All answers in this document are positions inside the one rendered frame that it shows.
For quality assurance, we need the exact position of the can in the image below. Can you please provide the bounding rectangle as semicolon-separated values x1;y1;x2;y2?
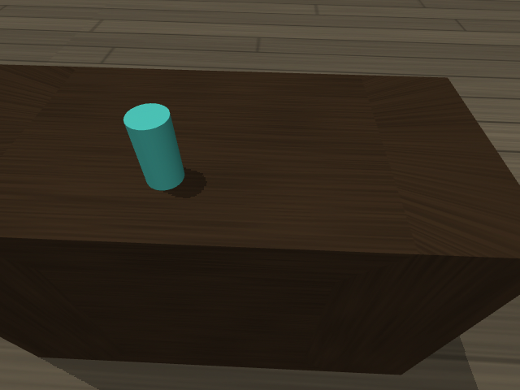
123;103;184;191

